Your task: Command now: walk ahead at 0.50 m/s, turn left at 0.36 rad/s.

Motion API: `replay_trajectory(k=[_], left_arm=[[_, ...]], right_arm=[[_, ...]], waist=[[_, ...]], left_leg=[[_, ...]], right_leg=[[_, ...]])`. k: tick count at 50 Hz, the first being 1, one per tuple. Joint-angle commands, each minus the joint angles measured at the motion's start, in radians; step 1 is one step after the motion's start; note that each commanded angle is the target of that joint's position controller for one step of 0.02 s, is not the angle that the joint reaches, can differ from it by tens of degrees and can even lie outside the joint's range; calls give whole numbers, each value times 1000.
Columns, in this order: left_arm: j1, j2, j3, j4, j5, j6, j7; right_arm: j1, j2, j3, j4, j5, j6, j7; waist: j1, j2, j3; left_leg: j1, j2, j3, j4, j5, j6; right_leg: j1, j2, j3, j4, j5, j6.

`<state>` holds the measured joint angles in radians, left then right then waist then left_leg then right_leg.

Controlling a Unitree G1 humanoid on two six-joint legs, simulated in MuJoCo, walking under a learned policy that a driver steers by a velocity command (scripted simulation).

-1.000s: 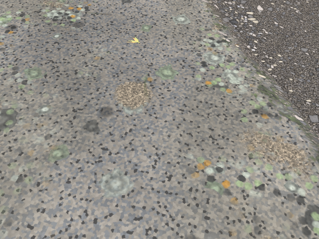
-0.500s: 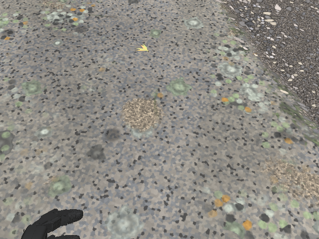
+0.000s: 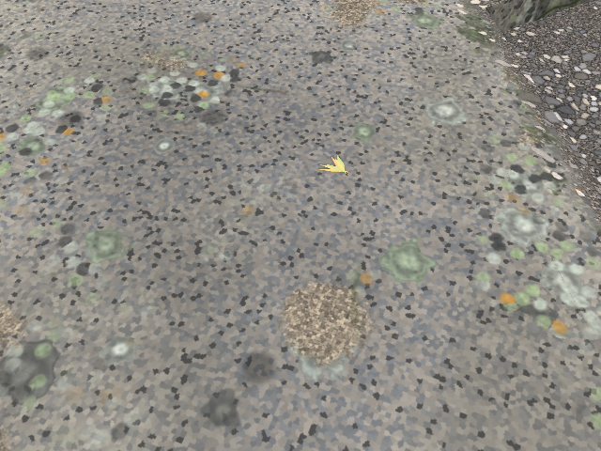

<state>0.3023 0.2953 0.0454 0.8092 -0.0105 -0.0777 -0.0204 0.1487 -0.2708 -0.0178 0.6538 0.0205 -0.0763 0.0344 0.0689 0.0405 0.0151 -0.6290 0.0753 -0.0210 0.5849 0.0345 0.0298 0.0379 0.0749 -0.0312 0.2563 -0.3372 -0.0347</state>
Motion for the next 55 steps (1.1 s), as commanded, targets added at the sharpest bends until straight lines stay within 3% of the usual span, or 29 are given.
replay_trajectory(k=[1, 3, 4, 5, 6, 7, 8, 10, 13, 17, 22, 25, 27, 28, 29, 30, 31, 32, 34, 36, 39, 44, 48, 50, 51, 52, 53, 54, 55], left_arm=[[-2, 184, 51, -33, -3, 15, 15], [-21, 162, 41, -56, 9, 29, 31], [83, 84, 11, -100, 29, 8, 30], [73, 63, -6, -98, 34, -21, 14], [4, 142, 13, -113, -4, -44, -4], [-81, 141, 9, -141, -20, -55, -8], [-121, 130, 6, -155, -3, -59, -4], [-104, 132, 17, -156, 22, -44, 5], [-86, 103, 11, -147, 32, -21, 15], [-237, 64, -3, -179, 30, -22, 17], [-356, 82, 5, -211, 10, -39, 0], [-324, 114, 24, -207, 5, -52, -4], [-167, 152, 50, -173, 14, -62, 6], [-11, 206, 66, -162, 28, -63, 15], [73, 274, 84, -125, 33, -46, 14], [62, 186, 69, -136, 4, -40, 9], [24, 126, 53, -146, 4, -34, 15], [-15, 111, 45, -145, 15, -28, 14], [-45, 78, 31, -125, 27, -27, 12], [-45, 71, 30, -104, 20, -34, 8], [-36, 117, 43, -72, 8, -39, 6], [18, 152, 44, -26, -15, -19, 7], [79, 185, 50, 8, -26, 4, 10], [64, 195, 51, 12, -26, 14, 16], [69, 170, 42, 10, -20, 12, 16], [55, 102, 15, -23, 6, 6, 16], [180, -4, -17, -43, -4, -9, 16], [137, 104, 11, -26, -28, -13, 16], [61, 143, 27, -49, -41, -13, 16]], right_arm=[[-50, -111, -40, -107, -4, -14, 16], [213, -199, -88, -51, -6, -6, 4], [317, -326, -120, -53, -15, -2, -5], [347, -281, -109, -50, 4, -1, -4], [337, -214, -88, -52, -4, 0, -6], [275, -193, -82, -64, -10, 2, -10], [215, -183, -78, -74, -15, 5, -9], [142, -159, -68, -97, -24, 5, -13], [133, -169, -72, -85, -15, 1, -25], [178, -192, -81, -49, -3, 11, -46], [244, -192, -86, -5, 8, 28, -52], [232, -187, -88, 2, 5, 40, -57], [203, -144, -75, -12, 0, 43, -54], [199, -89, -53, -34, -15, 39, -51], [348, -33, -34, -56, 9, 30, -49], [346, -136, -51, -31, 19, 27, -53], [231, -191, -68, -39, 14, 32, -52], [168, -179, -68, -50, 0, 35, -53], [129, -136, -66, -67, -5, 30, -44], [143, -93, -56, -61, 3, 33, -37], [77, -61, -40, -82, -11, 31, -32], [-89, -40, -23, -112, -10, 3, -9], [-152, -78, -38, -141, 1, -14, 5], [-52, -115, -60, -115, -3, -18, 1], [73, -158, -84, -79, -12, -17, -10], [250, -235, -107, -58, -34, -12, -25], [290, -297, -116, -47, -44, 0, -26], [293, -203, -95, -43, -35, 2, -24], [238, -162, -80, -37, -24, -1, -24]], waist=[[-34, -103, -6], [-167, -62, -168], [-150, 138, -319], [-156, 244, -433], [-183, 150, -356], [-173, 65, -228], [-139, -28, -129], [-75, -8, -80], [-51, 14, -58], [-100, 27, -27], [-143, 51, -19], [-114, 86, -21], [-30, 85, -108], [35, -11, -249], [-27, -345, -362], [-6, -271, -301], [24, -173, -170], [13, -107, -95], [-28, -123, -18], [-50, -149, -13], [-53, -125, 4], [1, -110, 23], [-4, -129, 35], [-80, -130, -13], [-141, -113, -96], [-216, -13, -253], [-162, 259, -397], [-194, 165, -352], [-182, 131, -207]], left_leg=[[44, -47, 36, -20, -140, 53], [432, -90, 40, -41, -83, 113], [846, 156, -376, -26, -97, 272], [1027, 261, -790, -222, -243, 370], [996, 240, -721, -255, -363, 311], [858, 205, -593, -261, -328, 277], [701, 172, -499, -278, -216, 262], [526, 116, -405, -319, -43, 253], [426, 81, -318, -348, 81, 265], [372, 14, -237, -339, 36, 211], [433, 33, -328, -277, -82, 174], [507, 60, -412, -197, -73, 155], [468, -3, -380, -39, 3, 110], [342, -64, -298, 229, -130, 71], [-21, -199, -169, 543, -613, 2], [-150, -112, -180, 680, -611, -14], [-179, -77, -163, 714, -513, -23], [-148, -48, -131, 695, -439, -28], [-85, -8, -124, 621, -370, -25], [-44, -1, -100, 553, -367, -25], [-64, 13, -72, 397, -300, -36], [47, -3, 3, 92, -66, -35], [120, -39, 0, -41, -98, -16], [301, -66, 18, -114, -104, 14], [504, -61, 16, -120, -98, 41], [791, 132, -170, -80, -72, 106], [1040, 366, -581, -177, -255, 245], [976, 339, -640, -245, -390, 238], [867, 306, -488, -264, -368, 204]], right_leg=[[51, -311, 55, 85, 707, -117], [-75, -240, -35, 460, 872, -56], [-468, -122, -68, 863, 484, 15], [-715, 17, 73, 1073, -199, 42], [-825, -54, 160, 1129, -165, 20], [-845, -96, 139, 1087, -90, 8], [-825, -129, 124, 998, -37, 9], [-706, -166, 123, 883, 17, 27], [-675, -159, 96, 773, 74, 77], [-628, -116, 85, 476, 330, 106], [-547, -65, 106, 272, 408, 87], [-490, -61, 119, 219, 294, 49], [-237, -94, 114, 168, 293, -8], [28, -264, 271, 193, 244, -75], [344, -483, 725, 126, 62, -245], [310, -502, 820, 72, -155, -237], [190, -454, 658, 55, -145, -188], [65, -404, 533, 38, -23, -161], [-93, -330, 380, -12, 151, -151], [-144, -305, 300, -52, 227, -166], [-155, -317, 225, -90, 360, -196], [-174, -269, 116, -89, 408, -160], [-109, -317, 178, -32, 400, -137], [-118, -302, 166, 79, 517, -104], [-174, -249, 128, 236, 574, -75], [-361, -185, 82, 537, 340, -30], [-684, -56, 56, 864, -221, 24], [-776, -91, 155, 993, -234, 25], [-831, -128, 144, 1018, -151, 20]])
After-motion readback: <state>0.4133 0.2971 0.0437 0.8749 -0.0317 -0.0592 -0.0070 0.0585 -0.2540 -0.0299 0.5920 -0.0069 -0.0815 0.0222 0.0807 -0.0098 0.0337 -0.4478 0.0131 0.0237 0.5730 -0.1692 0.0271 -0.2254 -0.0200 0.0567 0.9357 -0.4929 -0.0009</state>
